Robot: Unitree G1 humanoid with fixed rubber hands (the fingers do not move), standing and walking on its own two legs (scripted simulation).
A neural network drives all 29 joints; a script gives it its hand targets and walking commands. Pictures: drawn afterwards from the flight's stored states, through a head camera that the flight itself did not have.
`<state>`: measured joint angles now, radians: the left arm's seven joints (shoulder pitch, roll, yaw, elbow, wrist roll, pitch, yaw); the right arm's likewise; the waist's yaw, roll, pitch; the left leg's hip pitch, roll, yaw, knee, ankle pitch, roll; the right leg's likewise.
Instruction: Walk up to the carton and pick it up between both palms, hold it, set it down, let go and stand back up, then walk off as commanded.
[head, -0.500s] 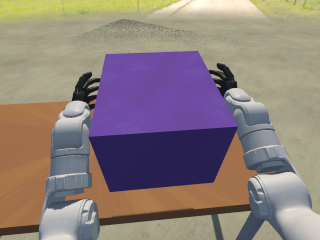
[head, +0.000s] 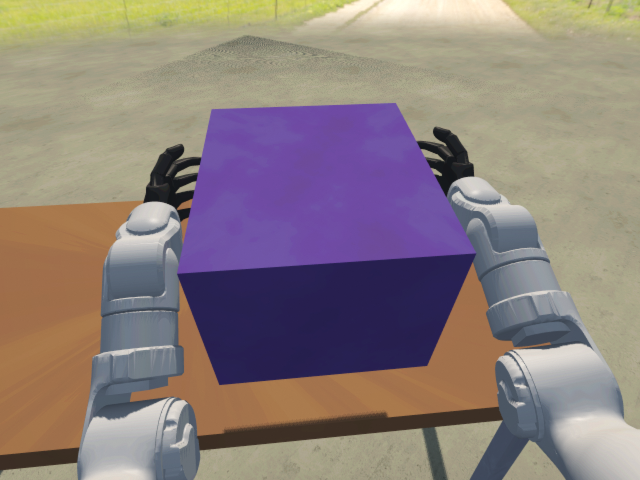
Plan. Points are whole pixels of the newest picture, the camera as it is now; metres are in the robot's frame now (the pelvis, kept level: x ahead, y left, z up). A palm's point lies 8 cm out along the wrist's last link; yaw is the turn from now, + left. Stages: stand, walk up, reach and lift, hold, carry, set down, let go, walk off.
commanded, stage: hold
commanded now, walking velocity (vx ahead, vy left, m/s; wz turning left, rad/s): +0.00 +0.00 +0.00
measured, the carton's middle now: (314, 232) +0.38 +0.01 +0.17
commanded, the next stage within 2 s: none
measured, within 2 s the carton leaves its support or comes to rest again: neither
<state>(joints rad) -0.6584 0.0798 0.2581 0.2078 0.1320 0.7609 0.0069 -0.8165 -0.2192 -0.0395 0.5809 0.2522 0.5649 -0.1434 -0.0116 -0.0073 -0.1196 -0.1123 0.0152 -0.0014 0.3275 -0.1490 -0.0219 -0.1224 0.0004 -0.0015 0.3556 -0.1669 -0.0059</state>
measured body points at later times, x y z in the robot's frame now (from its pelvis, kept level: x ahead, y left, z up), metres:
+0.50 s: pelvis +0.00 +0.00 +0.00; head -0.07 +0.00 +0.44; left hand +0.36 +0.18 +0.23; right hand +0.39 -0.17 +0.23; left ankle +0.02 +0.13 -0.75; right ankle +0.02 -0.11 -0.75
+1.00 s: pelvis +0.00 +0.00 +0.00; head -0.07 +0.00 +0.44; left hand +0.37 +0.18 +0.23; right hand +0.39 -0.17 +0.23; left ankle +0.02 +0.13 -0.75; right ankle +0.02 -0.11 -0.75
